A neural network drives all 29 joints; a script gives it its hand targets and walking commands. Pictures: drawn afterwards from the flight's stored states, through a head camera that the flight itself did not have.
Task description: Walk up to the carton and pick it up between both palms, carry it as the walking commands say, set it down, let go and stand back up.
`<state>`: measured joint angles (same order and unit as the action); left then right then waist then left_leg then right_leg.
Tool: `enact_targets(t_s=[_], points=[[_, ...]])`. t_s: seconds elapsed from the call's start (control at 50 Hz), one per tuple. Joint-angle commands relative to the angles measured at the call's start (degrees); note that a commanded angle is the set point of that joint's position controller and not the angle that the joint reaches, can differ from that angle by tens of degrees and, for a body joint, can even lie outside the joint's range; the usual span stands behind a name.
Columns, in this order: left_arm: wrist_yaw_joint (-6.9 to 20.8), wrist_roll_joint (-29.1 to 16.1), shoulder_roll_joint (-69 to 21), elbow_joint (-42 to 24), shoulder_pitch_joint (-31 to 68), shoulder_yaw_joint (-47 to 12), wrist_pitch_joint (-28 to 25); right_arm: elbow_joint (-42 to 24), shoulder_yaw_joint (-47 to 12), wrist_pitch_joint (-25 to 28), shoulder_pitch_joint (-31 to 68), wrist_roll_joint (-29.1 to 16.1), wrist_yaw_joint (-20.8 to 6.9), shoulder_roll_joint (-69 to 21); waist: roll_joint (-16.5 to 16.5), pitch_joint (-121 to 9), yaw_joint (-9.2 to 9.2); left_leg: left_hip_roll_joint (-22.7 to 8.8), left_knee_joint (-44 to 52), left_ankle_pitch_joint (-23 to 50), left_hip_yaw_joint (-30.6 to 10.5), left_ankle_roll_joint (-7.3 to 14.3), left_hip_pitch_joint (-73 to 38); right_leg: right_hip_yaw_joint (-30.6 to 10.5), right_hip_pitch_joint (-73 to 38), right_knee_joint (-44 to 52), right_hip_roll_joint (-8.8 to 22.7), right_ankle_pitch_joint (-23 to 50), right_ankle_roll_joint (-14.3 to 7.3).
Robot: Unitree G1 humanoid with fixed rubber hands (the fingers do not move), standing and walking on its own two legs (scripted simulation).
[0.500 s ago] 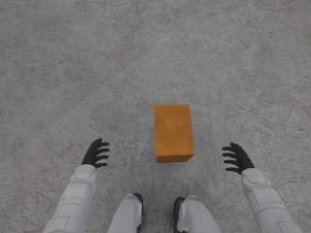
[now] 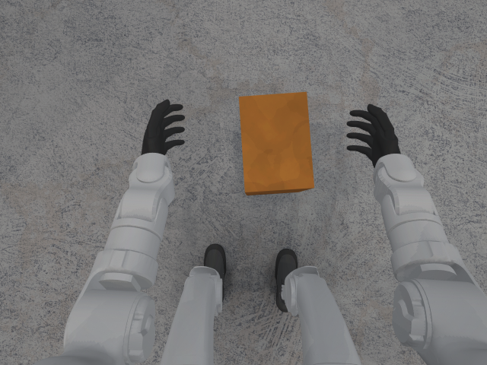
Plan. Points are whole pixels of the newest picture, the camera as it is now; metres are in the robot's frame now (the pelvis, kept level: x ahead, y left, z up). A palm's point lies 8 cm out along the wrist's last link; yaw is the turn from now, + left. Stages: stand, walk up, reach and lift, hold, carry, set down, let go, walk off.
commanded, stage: reach and lift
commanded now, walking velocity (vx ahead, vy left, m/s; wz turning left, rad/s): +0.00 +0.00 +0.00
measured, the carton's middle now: (272, 150) +0.50 -0.06 -0.56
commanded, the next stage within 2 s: none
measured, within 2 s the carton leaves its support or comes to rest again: neither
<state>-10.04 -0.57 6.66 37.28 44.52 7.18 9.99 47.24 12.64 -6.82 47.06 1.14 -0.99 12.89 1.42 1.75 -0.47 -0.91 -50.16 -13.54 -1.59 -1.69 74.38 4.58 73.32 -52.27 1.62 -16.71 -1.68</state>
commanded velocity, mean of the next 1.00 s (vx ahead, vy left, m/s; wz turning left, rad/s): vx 0.00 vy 0.00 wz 0.00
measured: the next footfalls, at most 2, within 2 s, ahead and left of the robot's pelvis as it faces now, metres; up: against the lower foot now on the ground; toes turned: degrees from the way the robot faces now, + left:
none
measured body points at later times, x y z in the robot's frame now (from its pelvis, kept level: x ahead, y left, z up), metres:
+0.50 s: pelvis +0.00 +0.00 -0.02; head +0.35 -0.02 +0.27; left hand +0.52 +0.14 -0.17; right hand +0.51 -0.21 -0.18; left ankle +0.07 +0.14 -0.66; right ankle +0.05 -0.10 -0.66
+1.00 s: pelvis -0.07 +0.01 -0.17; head +0.32 -0.02 +0.04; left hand +0.50 +0.11 -0.35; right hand +0.49 -0.21 -0.36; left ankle +0.07 +0.14 -0.66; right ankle +0.05 -0.10 -0.66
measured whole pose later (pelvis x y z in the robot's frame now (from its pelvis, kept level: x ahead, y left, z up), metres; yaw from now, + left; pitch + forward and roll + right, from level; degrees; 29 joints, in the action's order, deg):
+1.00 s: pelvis -0.07 +0.01 -0.17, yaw -2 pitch +34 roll +1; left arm -15.9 -4.9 9.7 40.3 81.9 14.2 13.3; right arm 50.2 17.0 -11.6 85.8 -3.8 3.5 19.9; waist 2.3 30.4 -0.5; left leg -0.9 -94.2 -25.1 -1.6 -1.9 103.2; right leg 2.2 102.6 -95.9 1.3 -27.4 -1.7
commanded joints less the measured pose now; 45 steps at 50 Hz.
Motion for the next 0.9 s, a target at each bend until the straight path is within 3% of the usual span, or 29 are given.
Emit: enact_targets(t_s=[0.0, 0.16, 0.24, 0.3, 0.38, 0.48, 0.54, 0.6, 0.72, 0.8, 0.88], points=[[-0.7, -0.4, 3.3, -4.5, 19.3, 3.7, -4.0, -7.7, 9.0, 4.0, 21.6, -0.3, 0.7, 14.6, -1.2, -63.3, -5.04, 5.0, -3.7, 23.7, -0.3, -0.3, -25.2, -7.0, -30.1, -2.1, -5.2, 36.6, 1.8], [-1.1, 2.5, 3.4, -0.9, 29.7, 7.4, -3.3, -5.1, 12.7, 3.7, 33.9, 3.8, 1.0, 15.8, -1.2, -61.4, -5.24, 5.7, -3.6, 16.6, 0.6, -0.6, -20.7, -5.5, -28.2, -1.7, -5.7, 30.4, 1.9], [-1.1, 3.7, 3.1, -3.0, 33.8, 8.3, -3.1, -5.1, 13.5, 3.3, 37.6, 5.0, 0.4, 16.0, -0.4, -65.3, -4.92, 5.9, -4.5, 17.9, 0.9, -1.0, -23.2, -4.9, -27.1, -1.7, -6.1, 30.0, 1.9], [-0.7, 4.2, 1.8, -4.0, 33.9, 8.6, -3.2, -5.6, 13.6, 3.4, 37.2, 5.5, 0.1, 15.0, -0.3, -68.1, -5.24, 5.7, -4.9, 21.2, 1.2, -1.1, -23.4, -5.0, -28.4, -1.7, -5.9, 34.4, 1.8], [-0.2, 5.7, 0.5, -3.4, 32.1, 9.3, -3.5, -2.8, 15.0, 3.5, 34.4, 7.2, -0.6, 14.1, 0.2, -66.5, -5.58, 5.6, -7.1, 23.7, 0.9, -1.5, -22.1, -4.7, -23.6, -3.3, -6.2, 35.6, 1.9], [0.2, 7.4, -0.1, -3.1, 31.0, 10.6, -5.3, -3.4, 15.6, 5.3, 34.0, 7.3, -0.8, 12.9, 1.2, -68.0, -4.54, 5.4, -11.3, 28.1, 0.1, -1.6, -21.5, -5.2, -16.0, -6.3, -6.6, 37.7, 2.2], [0.3, 6.6, -0.1, -3.9, 32.7, 10.3, -5.8, -5.8, 15.0, 6.2, 36.4, 6.7, -0.5, 13.8, -0.3, -71.8, -4.83, 5.6, -14.2, 26.0, 0.3, -1.6, -17.6, -5.6, -17.2, -9.4, -6.6, 37.9, 2.0], [-0.1, 6.1, 1.2, -4.5, 34.7, 10.3, -5.8, -6.3, 13.9, 6.1, 39.2, 6.3, -0.2, 14.3, -1.2, -74.1, -3.74, 6.0, -17.7, 23.3, 0.9, -1.6, -13.2, -5.5, -16.6, -13.9, -6.8, 35.7, 2.3], [-2.4, 3.1, 5.3, -5.8, 44.0, 9.3, -3.9, -5.9, 11.7, 4.0, 47.9, 3.6, 1.4, 18.4, -0.6, -79.3, -3.98, 6.6, -28.1, 12.6, 1.8, -1.6, -12.2, -3.9, -8.3, -24.3, -7.4, 20.4, 1.8], [-4.5, -0.7, 9.6, -5.4, 51.2, 8.2, -1.3, -6.2, 7.2, 1.1, 55.2, -1.3, 2.9, 20.7, -1.3, -86.9, -3.42, 7.0, -34.5, 4.1, 3.1, -1.4, -14.1, -3.0, -10.1, -30.4, -7.1, 10.3, 1.6], [-6.0, -4.0, 14.3, -6.4, 57.4, 6.9, 1.2, -7.8, 0.2, -2.4, 61.8, -6.1, 4.8, 22.1, -3.7, -97.7, -1.53, 7.3, -41.4, 3.4, 4.9, -0.9, -15.4, -3.5, -18.8, -36.5, -6.3, 10.0, 1.9]])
